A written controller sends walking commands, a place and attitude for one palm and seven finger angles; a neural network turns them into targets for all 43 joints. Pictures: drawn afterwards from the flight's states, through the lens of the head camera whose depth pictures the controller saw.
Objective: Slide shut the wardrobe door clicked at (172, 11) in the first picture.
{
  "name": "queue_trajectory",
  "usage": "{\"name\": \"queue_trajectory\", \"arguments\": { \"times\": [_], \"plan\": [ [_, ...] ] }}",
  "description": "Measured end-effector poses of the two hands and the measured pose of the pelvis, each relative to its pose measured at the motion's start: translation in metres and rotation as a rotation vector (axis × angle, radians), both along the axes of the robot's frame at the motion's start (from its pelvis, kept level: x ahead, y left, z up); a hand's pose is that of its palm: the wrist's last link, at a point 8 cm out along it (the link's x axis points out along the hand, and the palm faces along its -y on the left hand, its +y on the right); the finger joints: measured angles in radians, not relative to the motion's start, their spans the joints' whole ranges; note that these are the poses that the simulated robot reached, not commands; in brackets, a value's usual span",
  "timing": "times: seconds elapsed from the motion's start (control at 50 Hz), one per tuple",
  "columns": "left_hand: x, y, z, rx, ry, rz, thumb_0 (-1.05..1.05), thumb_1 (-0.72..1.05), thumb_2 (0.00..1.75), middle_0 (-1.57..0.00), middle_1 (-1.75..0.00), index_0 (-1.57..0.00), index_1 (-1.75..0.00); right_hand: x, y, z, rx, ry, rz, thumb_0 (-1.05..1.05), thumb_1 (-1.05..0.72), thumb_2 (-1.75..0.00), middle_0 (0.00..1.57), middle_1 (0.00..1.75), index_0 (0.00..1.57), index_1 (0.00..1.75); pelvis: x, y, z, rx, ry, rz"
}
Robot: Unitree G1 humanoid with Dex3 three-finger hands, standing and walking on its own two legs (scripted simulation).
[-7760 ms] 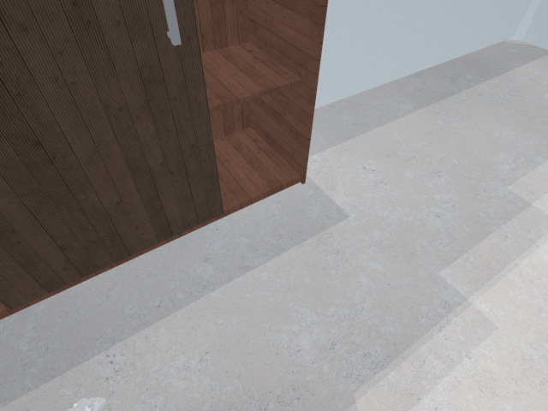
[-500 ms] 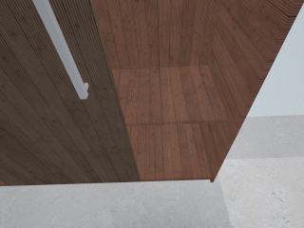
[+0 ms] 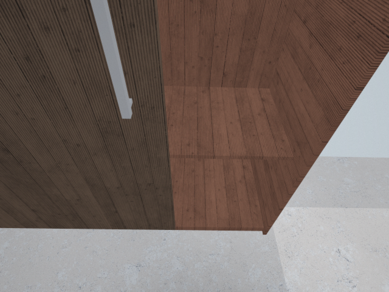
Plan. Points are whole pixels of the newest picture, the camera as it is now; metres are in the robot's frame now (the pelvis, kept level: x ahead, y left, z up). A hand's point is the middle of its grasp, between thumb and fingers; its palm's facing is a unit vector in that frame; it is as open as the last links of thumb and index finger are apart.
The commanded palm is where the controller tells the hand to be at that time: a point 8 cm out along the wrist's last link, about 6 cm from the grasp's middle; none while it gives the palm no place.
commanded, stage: come to a stop and stand still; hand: left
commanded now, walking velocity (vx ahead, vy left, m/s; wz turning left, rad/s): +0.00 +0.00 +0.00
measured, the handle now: (116, 57) +0.49 +0.21 +0.23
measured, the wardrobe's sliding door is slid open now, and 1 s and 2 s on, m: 0.46 0.46 0.46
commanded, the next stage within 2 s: look again from close up in 0.70 s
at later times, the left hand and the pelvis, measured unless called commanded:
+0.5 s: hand out of the picture +0.00 +0.19 -0.18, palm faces +0.00 -0.98 -0.20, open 7.4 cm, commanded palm none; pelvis -0.01 +0.02 +0.00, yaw +0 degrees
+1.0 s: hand out of the picture -0.04 +0.17 -0.17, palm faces +0.03 -0.99 -0.17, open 7.4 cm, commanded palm none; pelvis -0.02 +0.02 +0.00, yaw +0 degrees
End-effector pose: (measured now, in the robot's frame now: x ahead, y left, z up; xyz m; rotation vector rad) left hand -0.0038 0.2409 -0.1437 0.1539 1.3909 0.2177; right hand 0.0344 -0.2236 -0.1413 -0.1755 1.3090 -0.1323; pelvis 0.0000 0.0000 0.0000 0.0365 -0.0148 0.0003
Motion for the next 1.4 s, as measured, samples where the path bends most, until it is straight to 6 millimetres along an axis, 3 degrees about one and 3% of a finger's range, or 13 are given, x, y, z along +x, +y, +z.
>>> {"name": "queue_trajectory", "arguments": {
  "times": [0.24, 0.54, 0.72, 1.06, 1.4],
  "plan": [
    [-0.006, -0.024, 0.003, -0.057, 0.03, -0.039, 0.01, 0.91, 0.9, -0.2, -0.3, -0.2, -0.3, -0.031, 0.007, 0.002, 0.021, 0.064, -0.039, 0.0, -0.93, -0.9, 0.2, 0.3, 0.2, 0.3, 0.001, 0.004, 0.008, -0.036, -0.001, -0.006],
    [-0.005, -0.003, 0.0, -0.036, -0.042, -0.065, 0.01, 0.91, 0.9, -0.2, -0.3, -0.2, -0.3, -0.055, 0.027, -0.004, 0.042, 0.048, -0.026, 0.01, -0.92, -0.9, 0.2, 0.3, 0.2, 0.3, -0.015, 0.017, 0.001, -0.037, -0.016, 0.007],
    [-0.016, -0.002, 0.001, -0.043, -0.041, -0.057, 0.01, 0.91, 0.9, -0.2, -0.3, -0.19, -0.3, -0.061, 0.03, -0.002, 0.045, 0.045, -0.028, 0.01, -0.91, -0.9, 0.2, 0.3, 0.2, 0.3, -0.021, 0.02, 0.002, -0.031, -0.019, 0.004],
    [-0.049, -0.02, -0.001, -0.076, 0.03, -0.023, 0.01, 0.91, 0.9, -0.2, -0.3, -0.19, -0.3, -0.067, 0.027, -0.001, 0.048, 0.073, -0.032, 0.0, -0.91, -0.9, 0.2, 0.3, 0.2, 0.3, -0.022, 0.014, 0.004, -0.031, -0.019, 0.001],
    [-0.038, -0.031, 0.0, -0.078, 0.006, -0.021, 0.01, 0.91, 0.9, -0.2, -0.3, -0.19, -0.3, -0.07, 0.026, -0.003, 0.064, 0.089, -0.044, 0.0, -0.91, -0.9, 0.2, 0.3, 0.2, 0.3, -0.019, 0.006, 0.005, -0.031, -0.019, -0.002]
  ]
}}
